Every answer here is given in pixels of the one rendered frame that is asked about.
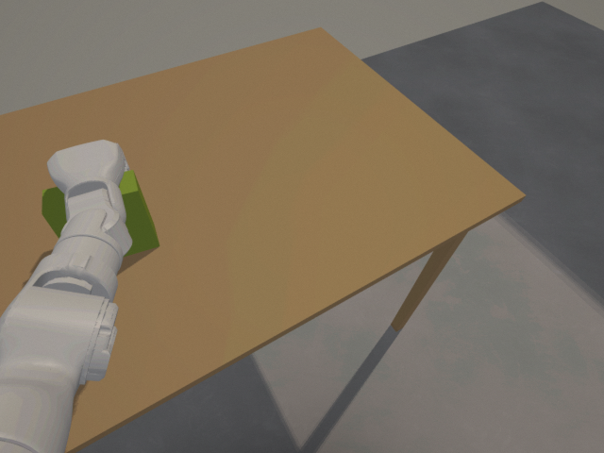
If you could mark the left robot upper arm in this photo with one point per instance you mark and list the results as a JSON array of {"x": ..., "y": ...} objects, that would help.
[{"x": 55, "y": 341}]

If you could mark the table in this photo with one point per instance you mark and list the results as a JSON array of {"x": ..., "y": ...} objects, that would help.
[{"x": 282, "y": 179}]

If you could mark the sponge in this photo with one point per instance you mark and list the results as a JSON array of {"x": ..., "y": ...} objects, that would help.
[{"x": 139, "y": 222}]

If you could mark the left robot hand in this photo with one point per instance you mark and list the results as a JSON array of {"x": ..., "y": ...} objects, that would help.
[{"x": 100, "y": 158}]

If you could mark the robot left forearm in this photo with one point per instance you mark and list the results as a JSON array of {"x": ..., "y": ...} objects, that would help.
[{"x": 91, "y": 246}]

